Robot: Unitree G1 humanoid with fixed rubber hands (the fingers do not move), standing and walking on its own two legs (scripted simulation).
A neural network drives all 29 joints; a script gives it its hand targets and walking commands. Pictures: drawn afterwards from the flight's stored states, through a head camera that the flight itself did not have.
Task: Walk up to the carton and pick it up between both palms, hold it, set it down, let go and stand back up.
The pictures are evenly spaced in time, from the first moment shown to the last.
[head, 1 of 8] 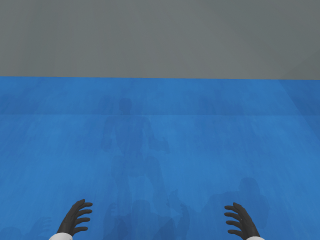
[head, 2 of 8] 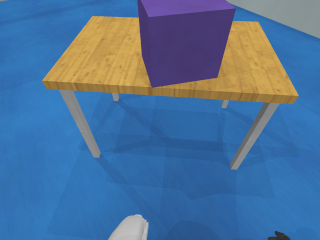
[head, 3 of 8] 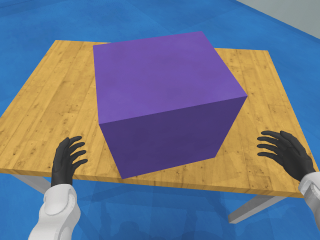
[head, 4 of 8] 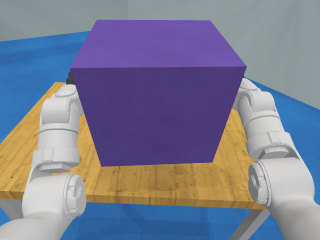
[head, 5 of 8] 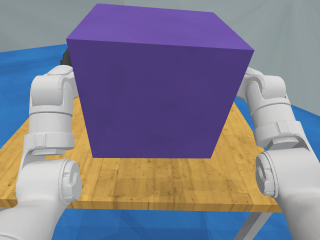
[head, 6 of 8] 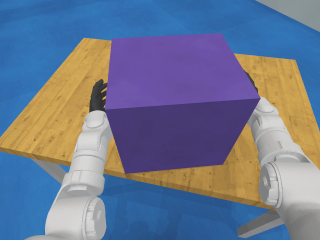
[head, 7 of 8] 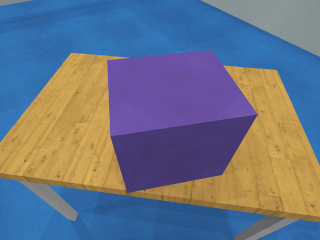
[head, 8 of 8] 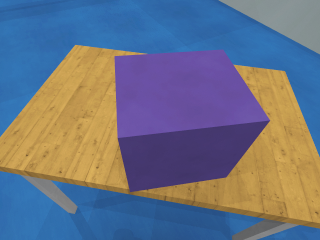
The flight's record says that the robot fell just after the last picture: no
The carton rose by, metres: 0.23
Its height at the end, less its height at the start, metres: +0.00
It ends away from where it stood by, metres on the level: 0.01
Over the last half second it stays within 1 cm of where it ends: yes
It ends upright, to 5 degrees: yes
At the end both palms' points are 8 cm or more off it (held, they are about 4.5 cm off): yes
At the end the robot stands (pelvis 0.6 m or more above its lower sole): yes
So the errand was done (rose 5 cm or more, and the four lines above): yes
